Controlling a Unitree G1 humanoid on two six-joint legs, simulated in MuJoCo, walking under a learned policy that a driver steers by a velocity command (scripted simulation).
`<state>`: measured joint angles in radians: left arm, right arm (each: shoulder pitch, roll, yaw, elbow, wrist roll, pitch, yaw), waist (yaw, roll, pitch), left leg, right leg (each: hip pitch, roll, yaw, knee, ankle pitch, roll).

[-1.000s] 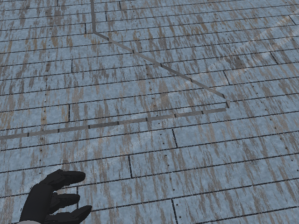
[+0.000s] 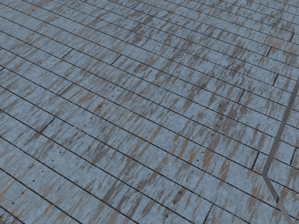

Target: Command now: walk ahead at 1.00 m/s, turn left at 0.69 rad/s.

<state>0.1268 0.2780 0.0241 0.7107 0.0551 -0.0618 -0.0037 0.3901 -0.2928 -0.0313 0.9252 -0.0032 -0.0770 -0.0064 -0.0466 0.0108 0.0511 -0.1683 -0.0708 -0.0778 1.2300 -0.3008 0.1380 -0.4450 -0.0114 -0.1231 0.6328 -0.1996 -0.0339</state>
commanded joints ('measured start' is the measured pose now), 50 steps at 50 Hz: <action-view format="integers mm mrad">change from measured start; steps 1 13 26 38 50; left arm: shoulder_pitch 212 266 70 161 138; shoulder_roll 102 150 95 179 126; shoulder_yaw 47 49 7 55 58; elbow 43 145 -78 -154 -7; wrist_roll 3 -43 16 -86 -30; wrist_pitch -15 -58 17 -53 -46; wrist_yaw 4 13 -2 39 0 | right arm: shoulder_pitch -96 -400 -50 -12 -263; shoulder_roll -77 -20 -147 -68 -41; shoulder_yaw -13 9 -68 -64 -31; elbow -117 -277 -146 -137 -394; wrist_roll -13 -17 4 60 -37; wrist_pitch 6 46 2 18 111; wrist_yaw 16 95 -6 -3 77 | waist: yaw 96 -1 92 196 20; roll -11 -65 -102 -53 -109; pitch -76 71 -8 -303 -65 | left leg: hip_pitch -490 -367 -41 -154 -575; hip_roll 138 67 125 -37 207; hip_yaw -24 264 -388 -328 -3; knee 159 -471 -1016 -247 -6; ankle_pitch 62 377 195 468 111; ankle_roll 1 52 233 -106 -72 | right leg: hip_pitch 432 437 -190 719 275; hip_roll -339 -207 -136 -77 -348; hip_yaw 462 -207 175 278 159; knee -392 -490 573 -153 -469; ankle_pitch -199 889 -213 462 -19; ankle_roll -125 -9 110 5 -102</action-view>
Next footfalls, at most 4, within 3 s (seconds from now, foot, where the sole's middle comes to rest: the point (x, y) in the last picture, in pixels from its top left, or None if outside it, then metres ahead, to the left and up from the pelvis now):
0.36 left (120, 207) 0.53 0.12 -0.75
0.76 right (105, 121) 1.00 0.21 -0.75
1.26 left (23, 133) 0.94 0.63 -0.75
1.68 right None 1.17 1.03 -0.75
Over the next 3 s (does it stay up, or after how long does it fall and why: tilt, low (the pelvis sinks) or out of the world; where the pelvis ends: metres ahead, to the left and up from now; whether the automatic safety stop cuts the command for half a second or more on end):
stays up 0.63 1.75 0.00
